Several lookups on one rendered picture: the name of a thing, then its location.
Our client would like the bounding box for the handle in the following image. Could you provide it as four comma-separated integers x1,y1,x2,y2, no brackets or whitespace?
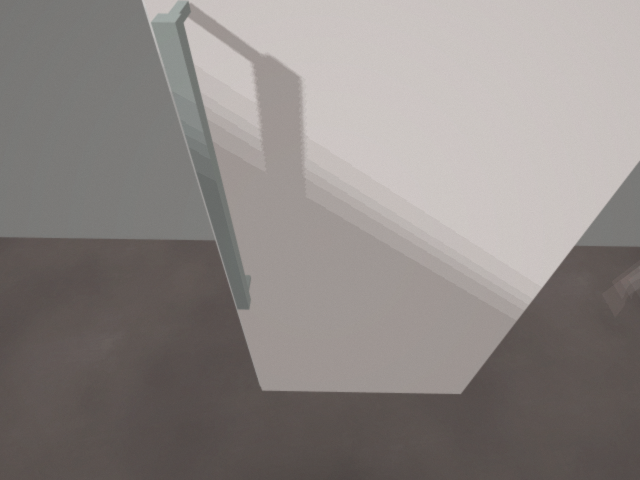
151,0,251,310

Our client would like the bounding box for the fridge door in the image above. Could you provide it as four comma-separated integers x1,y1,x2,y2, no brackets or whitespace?
144,0,640,394

